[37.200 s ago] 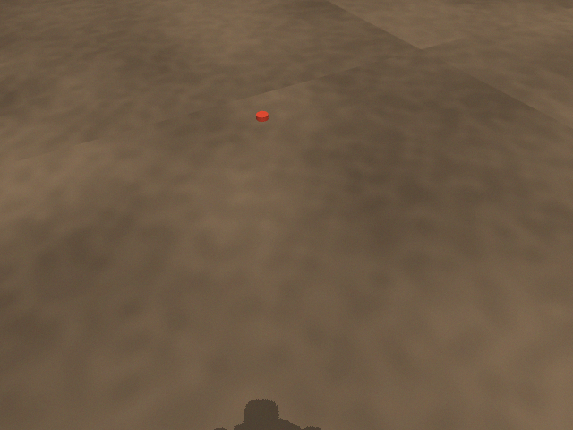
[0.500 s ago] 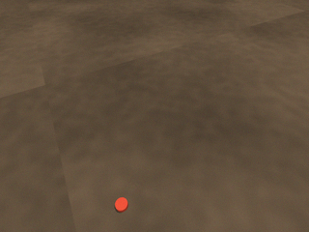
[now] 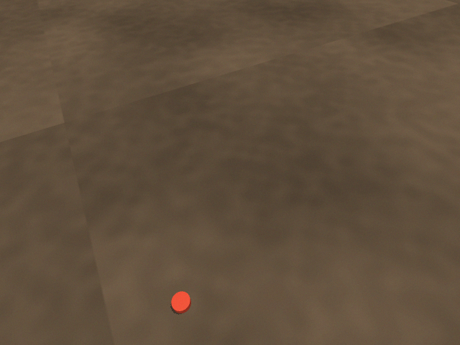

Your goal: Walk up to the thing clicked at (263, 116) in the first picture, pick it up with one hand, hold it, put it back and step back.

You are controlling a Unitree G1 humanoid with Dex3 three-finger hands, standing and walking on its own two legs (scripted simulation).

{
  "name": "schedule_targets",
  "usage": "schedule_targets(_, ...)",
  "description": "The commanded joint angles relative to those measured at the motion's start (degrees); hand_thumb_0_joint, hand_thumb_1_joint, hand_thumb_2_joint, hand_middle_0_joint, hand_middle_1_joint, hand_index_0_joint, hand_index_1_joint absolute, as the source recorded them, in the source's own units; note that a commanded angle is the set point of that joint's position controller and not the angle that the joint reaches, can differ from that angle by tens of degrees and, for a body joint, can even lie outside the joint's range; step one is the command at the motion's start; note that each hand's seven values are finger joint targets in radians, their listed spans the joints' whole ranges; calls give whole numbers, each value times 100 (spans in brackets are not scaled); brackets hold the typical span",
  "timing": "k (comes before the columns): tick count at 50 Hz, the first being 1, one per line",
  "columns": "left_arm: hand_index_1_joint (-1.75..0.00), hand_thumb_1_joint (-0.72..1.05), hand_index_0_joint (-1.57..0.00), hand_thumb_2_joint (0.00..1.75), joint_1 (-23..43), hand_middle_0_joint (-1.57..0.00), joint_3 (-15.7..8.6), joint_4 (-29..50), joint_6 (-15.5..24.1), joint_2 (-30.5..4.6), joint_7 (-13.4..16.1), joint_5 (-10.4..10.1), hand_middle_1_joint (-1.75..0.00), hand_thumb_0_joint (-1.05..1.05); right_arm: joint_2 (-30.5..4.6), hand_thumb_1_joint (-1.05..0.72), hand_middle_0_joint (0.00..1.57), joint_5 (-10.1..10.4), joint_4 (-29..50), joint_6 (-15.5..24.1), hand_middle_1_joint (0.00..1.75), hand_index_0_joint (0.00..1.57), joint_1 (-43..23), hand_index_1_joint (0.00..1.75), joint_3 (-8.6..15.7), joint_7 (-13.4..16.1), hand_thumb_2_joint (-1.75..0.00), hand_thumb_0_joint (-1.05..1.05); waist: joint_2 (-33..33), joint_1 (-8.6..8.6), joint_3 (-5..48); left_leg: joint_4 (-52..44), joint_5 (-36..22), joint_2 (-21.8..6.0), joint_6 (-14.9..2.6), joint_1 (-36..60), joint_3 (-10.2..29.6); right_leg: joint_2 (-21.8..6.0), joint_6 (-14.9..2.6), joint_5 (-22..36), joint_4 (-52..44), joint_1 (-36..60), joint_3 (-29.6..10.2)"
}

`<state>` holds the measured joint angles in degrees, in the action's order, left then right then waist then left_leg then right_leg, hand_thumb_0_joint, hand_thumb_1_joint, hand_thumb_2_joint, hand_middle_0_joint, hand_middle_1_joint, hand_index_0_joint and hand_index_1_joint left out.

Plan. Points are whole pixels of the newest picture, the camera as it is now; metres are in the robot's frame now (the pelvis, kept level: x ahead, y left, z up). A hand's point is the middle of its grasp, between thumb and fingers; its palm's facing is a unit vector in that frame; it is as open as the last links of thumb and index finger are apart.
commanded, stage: stand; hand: left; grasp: from above
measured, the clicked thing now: (181, 302) +0.45 +0.26 -0.77
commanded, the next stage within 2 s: step back in 0.84 s
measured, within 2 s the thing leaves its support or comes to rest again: neither
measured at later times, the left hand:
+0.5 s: hand out of the picture +0.07 +0.25 -0.16, palm faces +0.00 -0.94 -0.34, open 7.4 cm
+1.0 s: hand out of the picture +0.07 +0.27 -0.16, palm faces -0.01 -0.93 -0.36, open 7.4 cm
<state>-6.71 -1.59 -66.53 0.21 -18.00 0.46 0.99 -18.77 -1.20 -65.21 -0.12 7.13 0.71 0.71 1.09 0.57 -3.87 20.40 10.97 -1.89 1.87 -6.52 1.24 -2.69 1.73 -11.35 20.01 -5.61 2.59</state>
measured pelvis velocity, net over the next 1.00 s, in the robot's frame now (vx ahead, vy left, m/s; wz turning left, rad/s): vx -0.03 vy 0.01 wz -0.01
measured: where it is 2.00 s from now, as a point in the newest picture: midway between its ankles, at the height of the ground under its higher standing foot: outside the picture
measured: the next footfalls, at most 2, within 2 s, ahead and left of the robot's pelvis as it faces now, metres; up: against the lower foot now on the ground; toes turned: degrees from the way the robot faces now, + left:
right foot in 1.50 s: -0.08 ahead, -0.07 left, +0.00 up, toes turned -2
left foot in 1.86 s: -0.17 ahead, +0.17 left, +0.00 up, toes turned -5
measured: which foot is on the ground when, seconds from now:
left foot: down 0.00-1.00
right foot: down 0.00-1.00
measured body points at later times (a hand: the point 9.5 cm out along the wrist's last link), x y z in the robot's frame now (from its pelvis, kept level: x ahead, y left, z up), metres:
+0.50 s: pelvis +0.00 +0.00 +0.00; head +0.01 -0.01 +0.45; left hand +0.07 +0.30 -0.13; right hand +0.07 -0.30 -0.14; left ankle +0.00 +0.14 -0.75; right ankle +0.00 -0.14 -0.75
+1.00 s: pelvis -0.03 +0.01 -0.01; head +0.02 +0.01 +0.44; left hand +0.07 +0.32 -0.14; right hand +0.06 -0.31 -0.14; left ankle -0.01 +0.14 -0.74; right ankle +0.00 -0.14 -0.75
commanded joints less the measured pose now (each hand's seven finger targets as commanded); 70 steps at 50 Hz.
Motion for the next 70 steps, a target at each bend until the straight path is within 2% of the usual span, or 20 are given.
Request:
schedule_targets(1,-30,90,-20,90,143,-20,-222,329,103,-1164,88,-22,-30,0,-1133,-90,20,27,308,144,30,20,-128,30,169,68,-90,0,-77,-30,495,-239,-1346,-512,-262,54,330,-500,-182,1283,-235,186,-391)
schedule_targets(16,-30,90,-20,90,297,-20,-247,388,104,-1244,55,-3,-30,0,-1151,-90,20,19,358,141,30,20,-287,30,198,26,-90,0,-111,-35,287,-404,-609,-509,-249,-110,354,-490,-211,493,-403,49,-419)
schedule_targets(31,-30,90,-20,90,249,-20,-209,460,129,-1285,38,-11,-30,0,-1212,-90,20,31,355,154,30,20,-302,30,189,16,-90,0,-53,-37,515,-323,-1036,-562,-245,91,335,-525,-238,948,-321,92,-445)
schedule_targets(41,-30,90,-20,90,220,-20,-192,455,136,-1304,31,-15,-30,0,-1234,-90,20,27,343,131,30,20,-280,30,201,-10,-90,0,-104,-43,335,-397,-592,-537,-251,-44,346,-506,-236,502,-431,-24,-476)
schedule_targets(42,-30,90,-20,90,305,-20,-400,637,75,-1788,43,-159,-30,0,-1598,-90,20,106,480,24,30,20,-408,30,336,-47,-90,0,-180,-93,-197,263,-1539,-392,-354,-525,336,-488,-315,1796,68,-397,-576)
schedule_targets(46,-30,90,-20,90,231,-20,-475,985,12,-1854,90,-161,-30,0,-1410,-90,20,196,753,-91,30,20,-180,30,374,-67,-90,0,-535,-133,505,1410,-1306,5,-335,-426,-75,-952,-868,2411,155,-377,-873)
schedule_targets(49,-30,90,-20,90,710,-20,-528,1406,-51,-1959,97,-21,-30,0,-1301,-90,20,144,872,-255,30,20,174,30,455,-124,-90,0,-1288,-243,673,2807,1523,398,-382,-537,-87,-1697,-1512,2051,33,-982,-1396)
schedule_targets(50,-30,90,-20,90,768,-20,-538,1523,-77,-1993,88,36,-30,0,-1336,-90,20,130,951,-287,30,20,285,30,485,-156,-90,0,-1341,-251,672,3036,1807,365,-433,-455,18,-1759,-1576,1887,129,-1307,-1402)
schedule_targets(52,-30,90,-20,90,1069,-20,-493,1725,-120,-1933,102,57,-30,0,-1357,-90,20,146,1004,-270,30,20,601,30,547,-183,-90,0,-1343,-474,686,2386,1269,160,-498,-337,176,-1492,-1254,1723,659,-1391,-1065)
schedule_targets(53,-30,90,-20,90,1021,-20,-454,1746,-154,-1765,101,20,-30,0,-1360,-90,20,140,997,-211,30,20,606,30,544,-165,-90,0,-952,-454,690,1537,-46,38,-501,-490,124,-1044,-956,1584,1222,-1099,-707)
schedule_targets(54,-30,90,-20,90,905,-20,-403,1807,-189,-1525,105,-59,-30,0,-1626,-90,20,70,1109,-159,30,20,418,30,581,-131,-90,0,101,-375,575,588,-1791,-575,-646,-746,841,-273,-562,1015,2126,-1101,-281)
schedule_targets(55,-30,90,-20,90,829,-20,-366,1873,-231,-1292,143,-123,-30,0,-1982,-90,20,11,1172,-116,30,20,337,30,667,-89,-90,0,949,-344,466,216,-3117,-1170,-896,-219,1895,674,-384,-672,2985,-1930,-459)
schedule_targets(56,-30,90,-20,90,597,-20,-381,1845,-298,-1291,184,-108,-30,0,-1996,-90,20,-75,1243,-76,30,20,470,30,694,-50,-90,0,766,-268,660,298,-3567,-1452,-1090,193,2167,792,-420,-2293,3523,-2226,-1016)
schedule_targets(57,-30,90,-20,90,318,-20,-345,1817,-337,-1293,202,-98,-30,0,-1932,-90,20,-74,1277,-58,30,20,446,30,684,-14,-90,0,454,-162,684,599,-4495,-1399,-1054,313,1695,771,-431,-2443,3984,-2309,-1146)
schedule_targets(58,-30,90,-20,90,273,-20,-319,1820,-332,-1222,237,-100,-30,0,-2092,-90,20,-74,1415,-66,30,20,294,30,709,11,-90,0,968,-230,760,497,-4443,-1520,-1003,257,1916,883,-431,-2445,4220,-2450,-1362)
schedule_targets(59,-30,90,-20,90,287,-20,-369,1764,-332,-1327,270,-91,-30,0,-1991,-90,20,-68,1522,-73,30,20,54,30,705,46,-90,0,1002,-178,632,446,-3919,-1492,-1048,18,1842,852,-428,-2307,4404,-2356,-1529)
schedule_targets(61,-30,90,-20,90,78,-20,-380,1736,-340,-1455,244,-145,-30,0,-1756,-90,20,-93,1685,-46,30,20,-195,30,658,102,-90,0,1002,-41,704,752,-3785,-1141,-1105,241,1279,822,-358,-1782,4684,-2493,-1459)
schedule_targets(62,-30,90,-20,90,-5,-20,-394,1772,-336,-1456,233,-125,-30,0,-1650,-90,20,-70,1760,-35,30,20,-175,30,637,132,-90,0,919,0,724,858,-3717,-1138,-1221,381,1199,795,-335,-1666,4769,-2550,-1394)
schedule_targets(68,-30,90,-20,90,205,-20,-457,2123,-202,-1420,155,1,-30,0,-1587,-90,20,12,1800,-21,30,20,528,30,665,170,-90,0,508,-355,760,1016,-3420,-1285,-1457,994,1273,600,-122,-1712,3434,-2370,-1013)
schedule_targets(70,-30,90,-20,90,59,-20,-491,2127,-181,-1402,130,19,-30,0,-1617,-90,20,14,1878,-35,30,20,416,30,652,162,-90,0,475,-297,772,1079,-3081,-1298,-1503,779,1181,495,-145,-1661,2866,-2047,-802)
